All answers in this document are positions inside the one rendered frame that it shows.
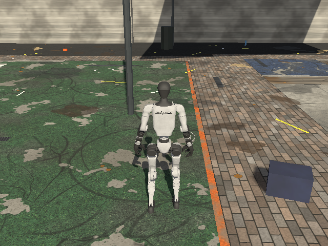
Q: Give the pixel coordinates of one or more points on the left robot forearm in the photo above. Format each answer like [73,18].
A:
[139,136]

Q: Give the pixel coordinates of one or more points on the robot right upper arm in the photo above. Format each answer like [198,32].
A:
[182,117]

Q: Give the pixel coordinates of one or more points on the right robot shin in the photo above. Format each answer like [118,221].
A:
[176,185]

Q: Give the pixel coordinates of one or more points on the right robot forearm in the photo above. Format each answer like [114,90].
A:
[187,137]

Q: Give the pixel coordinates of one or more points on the robot left hand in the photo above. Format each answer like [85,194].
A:
[137,147]

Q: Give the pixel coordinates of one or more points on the robot head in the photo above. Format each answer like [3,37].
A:
[163,90]

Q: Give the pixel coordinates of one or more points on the robot right hand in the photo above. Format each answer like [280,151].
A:
[188,149]

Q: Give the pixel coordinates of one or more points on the robot left upper arm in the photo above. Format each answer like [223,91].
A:
[145,117]

